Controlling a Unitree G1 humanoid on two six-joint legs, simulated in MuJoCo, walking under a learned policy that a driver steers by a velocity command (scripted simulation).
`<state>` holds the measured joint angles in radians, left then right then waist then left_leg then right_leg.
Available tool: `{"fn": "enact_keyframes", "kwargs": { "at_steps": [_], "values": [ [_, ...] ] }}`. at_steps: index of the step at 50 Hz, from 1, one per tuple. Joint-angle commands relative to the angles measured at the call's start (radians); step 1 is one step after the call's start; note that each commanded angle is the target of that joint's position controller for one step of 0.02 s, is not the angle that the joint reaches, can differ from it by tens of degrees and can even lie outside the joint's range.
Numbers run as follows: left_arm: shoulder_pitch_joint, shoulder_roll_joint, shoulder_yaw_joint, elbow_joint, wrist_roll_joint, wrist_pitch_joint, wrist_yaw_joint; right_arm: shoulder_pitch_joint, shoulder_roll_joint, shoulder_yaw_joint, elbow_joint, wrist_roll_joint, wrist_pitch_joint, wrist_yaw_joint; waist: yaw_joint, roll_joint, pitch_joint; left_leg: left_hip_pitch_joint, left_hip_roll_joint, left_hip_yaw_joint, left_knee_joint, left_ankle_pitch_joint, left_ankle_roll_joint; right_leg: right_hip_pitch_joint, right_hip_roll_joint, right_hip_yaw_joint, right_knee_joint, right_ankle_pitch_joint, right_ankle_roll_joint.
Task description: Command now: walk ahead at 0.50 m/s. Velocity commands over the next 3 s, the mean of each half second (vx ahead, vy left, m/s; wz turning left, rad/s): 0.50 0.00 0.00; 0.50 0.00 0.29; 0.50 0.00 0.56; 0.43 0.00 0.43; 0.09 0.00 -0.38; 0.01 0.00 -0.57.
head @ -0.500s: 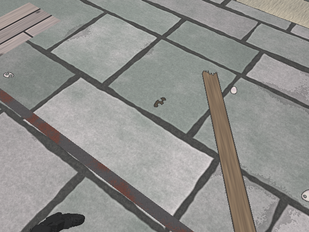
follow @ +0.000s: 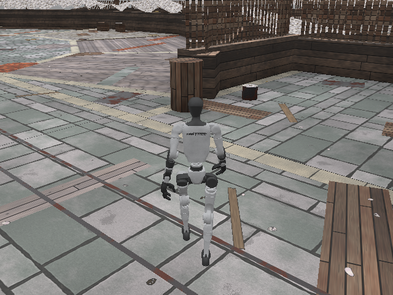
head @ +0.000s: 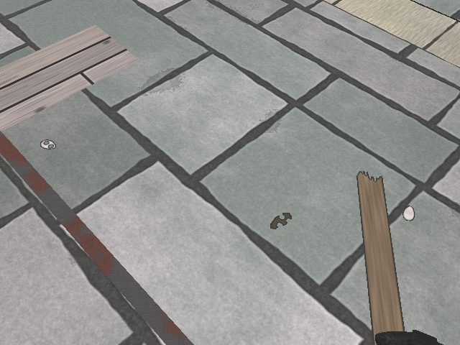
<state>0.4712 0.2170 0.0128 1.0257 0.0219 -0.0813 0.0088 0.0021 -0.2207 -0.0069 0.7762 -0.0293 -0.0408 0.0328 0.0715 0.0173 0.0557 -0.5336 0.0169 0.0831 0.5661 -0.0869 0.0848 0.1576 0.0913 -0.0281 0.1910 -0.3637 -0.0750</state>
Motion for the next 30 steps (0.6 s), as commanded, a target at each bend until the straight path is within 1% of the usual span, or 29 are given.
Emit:
{"fn": "enact_keyframes", "kwargs": {
  "at_steps": [1,2,3,4,5,6,7,8,9,11,12,13,15,17,19,21,23,25,26,27,28,29,30],
  "values": [
    [-0.022,0.175,0.033,-0.028,0.003,-0.001,0.009,0.303,-0.145,-0.052,0.049,-0.008,-0.027,-0.028,-0.193,-0.068,-0.142,0.384,-0.057,0.01,-0.093,-0.031,0.069,-0.09,-0.253,0.037,0.426,1.056,-0.06],
    [-0.018,0.144,0.022,-0.056,-0.006,-0.005,0.007,0.478,-0.219,-0.074,0.086,-0.031,-0.032,-0.042,-0.247,0.009,-0.262,0.651,0.139,-0.198,-0.096,-0.108,0.121,-0.294,-0.205,0.007,0.712,0.724,-0.047],
    [0.124,0.032,0.004,-0.059,-0.035,-0.003,-0.006,0.499,-0.306,-0.097,0.094,-0.037,-0.027,-0.04,-0.169,0.24,-0.378,0.917,0.426,-0.71,-0.178,-0.128,0.285,-0.672,0.002,-0.018,1.097,-0.113,-0.002],
    [0.033,0.15,0.033,-0.052,-0.005,0.0,0.0,0.431,-0.237,-0.088,0.089,0.01,-0.016,-0.029,-0.171,0.052,-0.299,0.822,0.372,-0.755,-0.266,-0.217,0.258,-0.773,-0.035,0.111,1.159,-0.122,-0.022],
    [-0.054,0.149,0.038,-0.086,-0.006,-0.006,-0.005,0.316,-0.188,-0.074,0.075,0.019,-0.018,-0.027,-0.125,0.038,-0.136,0.658,0.34,-0.577,-0.299,-0.206,0.224,-0.798,-0.087,0.106,1.122,-0.018,-0.025],
    [-0.094,0.13,0.034,-0.094,-0.007,-0.009,-0.008,0.266,-0.134,-0.062,0.073,0.013,-0.025,-0.021,-0.104,-0.001,-0.071,0.541,0.297,-0.477,-0.339,-0.108,0.198,-0.765,-0.121,0.096,1.068,0.04,-0.024],
    [-0.1,0.113,0.034,-0.09,0.0,0.001,-0.012,0.258,-0.111,-0.055,0.084,0.013,-0.034,-0.022,-0.078,0.008,-0.033,0.461,0.254,-0.391,-0.359,-0.029,0.167,-0.723,-0.144,0.092,1.02,0.06,-0.017],
    [-0.079,0.093,0.03,-0.084,0.011,0.016,-0.018,0.258,-0.088,-0.048,0.101,0.015,-0.039,-0.024,-0.051,0.031,-0.027,0.399,0.22,-0.326,-0.382,0.013,0.143,-0.666,-0.158,0.084,0.981,0.072,-0.005],
    [-0.074,0.076,0.028,-0.08,0.015,0.027,-0.024,0.279,-0.082,-0.045,0.115,0.015,-0.048,-0.024,-0.043,0.035,-0.031,0.377,0.206,-0.293,-0.394,0.059,0.138,-0.641,-0.159,0.074,0.962,0.081,0.004],
    [-0.106,0.063,0.027,-0.091,0.018,0.04,-0.034,0.325,-0.103,-0.051,0.145,0.021,-0.062,-0.023,-0.035,0.033,-0.02,0.369,0.192,-0.243,-0.419,0.114,0.142,-0.671,-0.17,0.052,0.919,0.113,0.022],
    [-0.148,0.064,0.027,-0.105,0.019,0.044,-0.036,0.342,-0.115,-0.053,0.155,0.021,-0.064,-0.023,-0.038,0.034,-0.005,0.371,0.186,-0.224,-0.436,0.114,0.142,-0.708,-0.181,0.041,0.887,0.147,0.031],
    [-0.196,0.066,0.027,-0.121,0.019,0.046,-0.038,0.36,-0.117,-0.054,0.164,0.021,-0.065,-0.023,-0.046,0.034,0.01,0.379,0.179,-0.208,-0.449,0.118,0.139,-0.745,-0.191,0.031,0.848,0.185,0.04],
    [-0.29,0.067,0.025,-0.151,0.015,0.046,-0.04,0.395,-0.112,-0.05,0.181,0.022,-0.062,-0.023,-0.067,0.035,0.031,0.402,0.159,-0.175,-0.46,0.151,0.128,-0.794,-0.2,0.011,0.747,0.258,0.055],
    [-0.371,0.055,0.018,-0.177,0.009,0.042,-0.042,0.421,-0.108,-0.047,0.193,0.023,-0.06,-0.023,-0.086,0.038,0.039,0.416,0.14,-0.142,-0.456,0.192,0.112,-0.784,-0.191,-0.011,0.622,0.323,0.062],
    [-0.438,0.046,0.011,-0.195,0.005,0.039,-0.042,0.456,-0.114,-0.047,0.207,0.021,-0.06,-0.026,-0.107,0.045,0.04,0.447,0.141,-0.127,-0.449,0.228,0.105,-0.761,-0.174,-0.031,0.523,0.366,0.059],
    [-0.489,0.051,0.01,-0.211,0.003,0.037,-0.039,0.491,-0.118,-0.046,0.223,0.017,-0.058,-0.03,-0.125,0.049,0.043,0.505,0.157,-0.125,-0.433,0.259,0.107,-0.756,-0.159,-0.043,0.461,0.374,0.05],
    [-0.523,0.062,0.012,-0.228,0.003,0.033,-0.037,0.512,-0.121,-0.047,0.238,0.01,-0.053,-0.036,-0.131,0.052,0.051,0.574,0.187,-0.133,-0.406,0.309,0.11,-0.765,-0.151,-0.04,0.42,0.34,0.032],
    [-0.517,0.075,0.018,-0.235,0.004,0.026,-0.034,0.502,-0.131,-0.05,0.246,0.005,-0.049,-0.044,-0.114,0.055,0.049,0.627,0.211,-0.132,-0.358,0.404,0.103,-0.733,-0.135,-0.041,0.38,0.269,0.004],
    [-0.48,0.083,0.023,-0.226,0.004,0.021,-0.031,0.484,-0.137,-0.051,0.246,0.004,-0.047,-0.047,-0.09,0.058,0.032,0.635,0.212,-0.121,-0.305,0.516,0.092,-0.668,-0.114,-0.048,0.355,0.227,-0.013],
    [-0.396,0.096,0.032,-0.199,0.006,0.015,-0.025,0.469,-0.145,-0.053,0.246,0.003,-0.045,-0.049,-0.053,0.061,-0.01,0.634,0.204,-0.109,-0.207,0.641,0.079,-0.559,-0.082,-0.059,0.328,0.195,-0.031],
    [-0.238,0.112,0.045,-0.145,0.011,0.005,-0.017,0.453,-0.143,-0.052,0.246,0.007,-0.041,-0.047,0.014,0.033,-0.09,0.593,0.168,-0.074,-0.029,0.667,0.061,-0.369,-0.055,-0.074,0.262,0.225,-0.057],
    [-0.061,0.175,0.067,-0.102,0.035,-0.006,-0.004,0.453,-0.115,-0.041,0.224,0.017,-0.043,-0.043,0.073,-0.026,-0.202,0.401,0.126,-0.057,0.225,0.431,0.042,-0.096,-0.197,0.081,0.25,0.173,-0.104],
    [0.034,0.284,0.098,-0.094,0.049,-0.002,0.001,0.568,-0.003,-0.016,0.198,0.059,-0.043,-0.032,0.045,-0.257,-0.357,0.029,-0.049,0.013,0.626,-0.207,-0.011,0.213,-0.516,0.564,0.179,0.067,-0.241]
  ]
}}
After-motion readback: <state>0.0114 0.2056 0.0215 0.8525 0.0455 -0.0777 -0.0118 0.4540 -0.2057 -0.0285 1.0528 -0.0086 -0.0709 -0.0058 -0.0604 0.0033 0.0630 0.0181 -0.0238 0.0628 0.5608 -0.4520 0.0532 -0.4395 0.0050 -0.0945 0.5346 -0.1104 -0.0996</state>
